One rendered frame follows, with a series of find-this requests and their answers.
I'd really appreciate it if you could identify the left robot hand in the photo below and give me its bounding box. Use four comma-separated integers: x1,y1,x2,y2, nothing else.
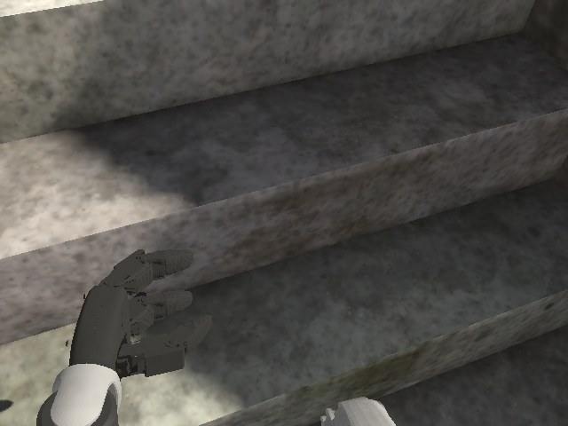
66,249,212,381

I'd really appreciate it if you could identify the robot right thigh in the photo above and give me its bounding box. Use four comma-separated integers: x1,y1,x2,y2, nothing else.
320,397,396,426

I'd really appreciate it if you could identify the left robot forearm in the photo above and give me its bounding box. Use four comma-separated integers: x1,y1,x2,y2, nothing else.
36,363,122,426

